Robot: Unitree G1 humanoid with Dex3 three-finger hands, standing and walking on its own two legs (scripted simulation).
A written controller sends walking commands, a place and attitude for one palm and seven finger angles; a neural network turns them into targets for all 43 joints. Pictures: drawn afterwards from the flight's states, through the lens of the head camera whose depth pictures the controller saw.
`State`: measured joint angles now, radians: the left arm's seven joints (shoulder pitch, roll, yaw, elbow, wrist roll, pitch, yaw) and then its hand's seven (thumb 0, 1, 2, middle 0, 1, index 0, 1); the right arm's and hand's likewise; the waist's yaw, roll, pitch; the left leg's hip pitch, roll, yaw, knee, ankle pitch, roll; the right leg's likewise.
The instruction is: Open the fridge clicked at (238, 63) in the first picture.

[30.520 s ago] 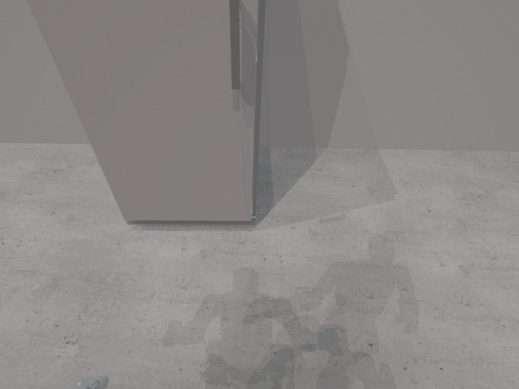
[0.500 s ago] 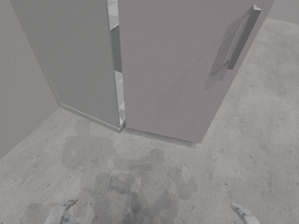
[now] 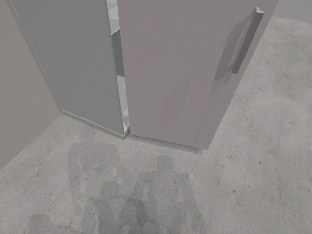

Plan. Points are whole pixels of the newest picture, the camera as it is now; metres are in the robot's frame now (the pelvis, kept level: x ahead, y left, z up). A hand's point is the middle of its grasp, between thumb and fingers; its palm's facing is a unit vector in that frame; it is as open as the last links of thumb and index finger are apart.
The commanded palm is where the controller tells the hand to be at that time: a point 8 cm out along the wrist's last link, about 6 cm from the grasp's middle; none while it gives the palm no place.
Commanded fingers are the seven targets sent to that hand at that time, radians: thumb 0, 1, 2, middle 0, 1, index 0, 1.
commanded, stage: let the arm hang, fingers relaxed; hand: right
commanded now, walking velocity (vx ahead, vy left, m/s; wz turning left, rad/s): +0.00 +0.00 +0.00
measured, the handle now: (245, 43) +0.77 -0.30 +0.13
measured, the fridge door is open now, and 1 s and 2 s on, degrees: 77 77 77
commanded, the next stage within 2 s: look to check the result in 0.38 s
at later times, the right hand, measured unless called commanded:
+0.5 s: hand out of the picture +0.00 -0.17 -0.18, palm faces -0.01 +0.99 -0.16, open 7.4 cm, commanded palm none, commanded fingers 0.00 -0.90 -0.90 0.20 0.30 0.20 0.30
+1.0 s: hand out of the picture +0.01 -0.18 -0.18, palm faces -0.01 +0.99 -0.17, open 7.4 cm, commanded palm none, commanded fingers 0.00 -0.90 -0.90 0.20 0.30 0.20 0.30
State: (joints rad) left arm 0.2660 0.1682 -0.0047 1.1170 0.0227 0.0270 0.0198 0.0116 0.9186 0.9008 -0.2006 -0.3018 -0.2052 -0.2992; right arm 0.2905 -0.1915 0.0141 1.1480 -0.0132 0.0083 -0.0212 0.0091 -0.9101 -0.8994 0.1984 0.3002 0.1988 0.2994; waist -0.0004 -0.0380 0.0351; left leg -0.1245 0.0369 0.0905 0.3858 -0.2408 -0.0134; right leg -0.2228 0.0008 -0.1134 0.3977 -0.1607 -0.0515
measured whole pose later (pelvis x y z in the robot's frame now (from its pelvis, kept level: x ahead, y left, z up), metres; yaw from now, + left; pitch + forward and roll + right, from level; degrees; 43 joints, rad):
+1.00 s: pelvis +0.02 -0.01 +0.00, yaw +1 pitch -1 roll +0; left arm 0.25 0.15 0.00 1.15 0.02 0.00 0.03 0.00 0.91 0.90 -0.20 -0.30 -0.20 -0.30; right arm 0.26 -0.15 0.01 1.16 -0.02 0.00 -0.03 0.01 -0.90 -0.90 0.20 0.30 0.20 0.30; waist 0.00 0.01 0.04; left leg -0.09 0.06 0.07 0.36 -0.25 -0.04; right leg -0.18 0.02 -0.14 0.36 -0.17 -0.07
